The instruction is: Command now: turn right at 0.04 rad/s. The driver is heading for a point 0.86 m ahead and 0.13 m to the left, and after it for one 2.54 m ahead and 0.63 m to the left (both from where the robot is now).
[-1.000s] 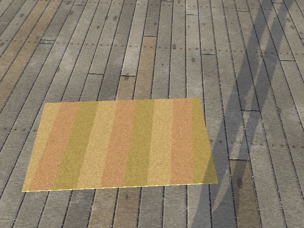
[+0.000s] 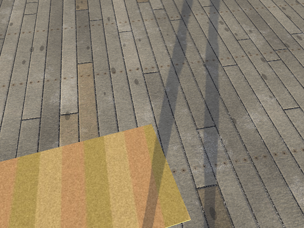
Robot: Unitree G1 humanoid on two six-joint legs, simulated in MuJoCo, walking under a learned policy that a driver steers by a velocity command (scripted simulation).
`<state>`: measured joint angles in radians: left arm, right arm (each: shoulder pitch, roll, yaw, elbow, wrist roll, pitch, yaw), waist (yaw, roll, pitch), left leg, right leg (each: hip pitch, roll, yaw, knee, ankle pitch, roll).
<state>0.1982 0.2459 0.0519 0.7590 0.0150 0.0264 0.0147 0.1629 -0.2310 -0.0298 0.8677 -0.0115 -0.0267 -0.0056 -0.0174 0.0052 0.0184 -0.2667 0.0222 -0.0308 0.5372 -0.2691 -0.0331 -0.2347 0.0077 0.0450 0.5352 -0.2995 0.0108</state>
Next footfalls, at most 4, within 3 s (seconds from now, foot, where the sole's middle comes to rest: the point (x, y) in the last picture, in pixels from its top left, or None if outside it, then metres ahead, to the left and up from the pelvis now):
0.86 right None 0.43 -0.13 -0.77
1.42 left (124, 189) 0.69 0.15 -0.77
1.92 right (138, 129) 1.05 0.09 -0.77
2.40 left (87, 110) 1.20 0.39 -0.77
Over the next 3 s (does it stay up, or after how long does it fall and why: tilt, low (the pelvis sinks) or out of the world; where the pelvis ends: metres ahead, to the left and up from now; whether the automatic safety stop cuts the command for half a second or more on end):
stays up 1.38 0.24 0.00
